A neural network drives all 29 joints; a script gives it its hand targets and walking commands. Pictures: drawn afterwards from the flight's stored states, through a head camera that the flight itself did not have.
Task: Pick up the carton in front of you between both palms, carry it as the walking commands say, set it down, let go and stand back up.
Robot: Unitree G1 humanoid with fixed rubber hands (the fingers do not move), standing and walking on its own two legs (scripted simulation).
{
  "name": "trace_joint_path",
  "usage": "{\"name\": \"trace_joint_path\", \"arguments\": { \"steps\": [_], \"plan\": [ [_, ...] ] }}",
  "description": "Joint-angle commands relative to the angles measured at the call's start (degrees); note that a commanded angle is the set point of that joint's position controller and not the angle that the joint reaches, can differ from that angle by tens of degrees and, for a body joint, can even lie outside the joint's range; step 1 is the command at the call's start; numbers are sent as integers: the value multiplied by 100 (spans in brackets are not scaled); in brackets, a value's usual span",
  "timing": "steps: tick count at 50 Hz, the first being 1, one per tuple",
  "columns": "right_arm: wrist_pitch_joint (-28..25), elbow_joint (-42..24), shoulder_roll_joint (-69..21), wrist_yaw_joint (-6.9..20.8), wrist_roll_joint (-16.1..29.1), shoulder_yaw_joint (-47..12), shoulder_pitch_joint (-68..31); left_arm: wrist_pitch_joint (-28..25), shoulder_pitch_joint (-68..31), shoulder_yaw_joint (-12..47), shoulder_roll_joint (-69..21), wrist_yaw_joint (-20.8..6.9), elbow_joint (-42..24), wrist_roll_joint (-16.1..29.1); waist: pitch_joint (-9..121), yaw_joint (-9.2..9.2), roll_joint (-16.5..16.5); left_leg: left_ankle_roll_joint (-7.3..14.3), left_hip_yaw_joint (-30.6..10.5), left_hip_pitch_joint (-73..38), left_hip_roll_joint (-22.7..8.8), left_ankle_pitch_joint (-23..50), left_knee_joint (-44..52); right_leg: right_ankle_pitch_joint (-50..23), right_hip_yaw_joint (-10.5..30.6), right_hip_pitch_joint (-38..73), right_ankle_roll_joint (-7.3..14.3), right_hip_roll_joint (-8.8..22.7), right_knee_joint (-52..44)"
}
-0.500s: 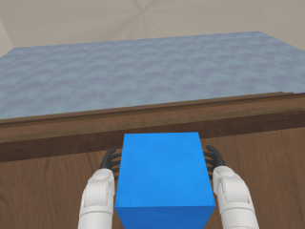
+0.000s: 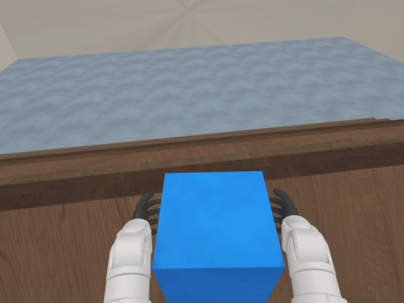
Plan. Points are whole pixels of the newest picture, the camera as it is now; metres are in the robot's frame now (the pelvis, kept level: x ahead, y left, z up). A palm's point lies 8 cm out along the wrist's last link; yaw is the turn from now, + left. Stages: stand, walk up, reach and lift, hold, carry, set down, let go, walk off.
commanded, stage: hold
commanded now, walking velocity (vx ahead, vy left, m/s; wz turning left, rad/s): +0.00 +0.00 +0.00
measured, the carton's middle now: (214, 243) +0.29 +0.00 -0.02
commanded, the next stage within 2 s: carry in 0.54 s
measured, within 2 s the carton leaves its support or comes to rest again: neither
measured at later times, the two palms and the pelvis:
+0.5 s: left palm (141, 227) +0.29 +0.15 +0.05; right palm (289, 224) +0.29 -0.15 +0.05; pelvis +0.01 +0.00 +0.00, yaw +0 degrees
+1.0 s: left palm (150, 179) +0.40 +0.14 +0.08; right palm (282, 180) +0.39 -0.16 +0.07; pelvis +0.12 +0.00 -0.01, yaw +0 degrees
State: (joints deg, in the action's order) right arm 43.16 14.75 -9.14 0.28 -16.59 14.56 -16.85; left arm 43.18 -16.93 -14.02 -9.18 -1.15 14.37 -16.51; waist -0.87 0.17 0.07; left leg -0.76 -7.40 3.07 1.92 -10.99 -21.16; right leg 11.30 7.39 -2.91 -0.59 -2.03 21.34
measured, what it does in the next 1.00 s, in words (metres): walks ahead: right foot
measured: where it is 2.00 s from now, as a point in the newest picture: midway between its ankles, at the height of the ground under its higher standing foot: (200, 244)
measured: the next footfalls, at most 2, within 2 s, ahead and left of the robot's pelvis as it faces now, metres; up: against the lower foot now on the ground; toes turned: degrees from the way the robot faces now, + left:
right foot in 0.94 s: +0.15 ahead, -0.10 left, +0.00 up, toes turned -9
left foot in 1.26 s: +0.41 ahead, +0.13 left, +0.00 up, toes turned +11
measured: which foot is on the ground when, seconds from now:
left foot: down 0.00-0.96, up 0.98-1.00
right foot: down 0.00-0.76, up 0.78-0.92, down 0.94-1.00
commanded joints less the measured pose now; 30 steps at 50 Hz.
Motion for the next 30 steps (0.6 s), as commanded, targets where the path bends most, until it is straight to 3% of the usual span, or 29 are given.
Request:
{"name": "trace_joint_path", "arguments": {
  "steps": [1, 13, 26, 27, 29, 30],
  "plan": [
    [-156, -197, -5234, 1375, 1567, -3208, -2917, -143, -2751, 3134, -5243, -1280, -97, 1476, 1278, 3, 2, -14, 381, -323, 340, 796, 308, -763, -382, 129, -38, -326, -362],
    [-133, -399, -5174, 1348, 1617, -3273, -2639, -115, -2488, 3217, -5204, -1250, -310, 1534, 1302, -6, -10, -35, 348, -410, 354, 1124, 326, -1062, -358, 220, -43, -348, -368],
    [-131, -406, -5167, 1349, 1607, -3270, -2658, -114, -2505, 3215, -5185, -1251, -315, 1536, 1244, -1, -2, -27, 350, -361, 352, 968, 327, -911, -359, 175, -37, -339, -370],
    [-113, -437, -5213, 1351, 1663, -3311, -2825, -102, -2633, 3243, -5208, -1249, -350, 1586, 1173, -10, 47, 48, 242, 360, -634, 128, -113, -43, -198, -542, 56, 654, 47],
    [-88, -637, -5199, 1317, 1751, -3459, -2798, -77, -2632, 3410, -5199, -1223, -525, 1678, 1184, -3, 82, 103, 61, 872, -489, -2215, 40, 2380, 82, -1020, 159, 589, -265],
    [-53, -797, -5213, 1294, 1840, -3599, -2858, -45, -2722, 3543, -5217, -1196, -713, 1759, 1082, -6, 145, 116, 89, 1166, -445, -2810, -40, 3009, 174, -1176, 215, 603, -314]
  ]
}}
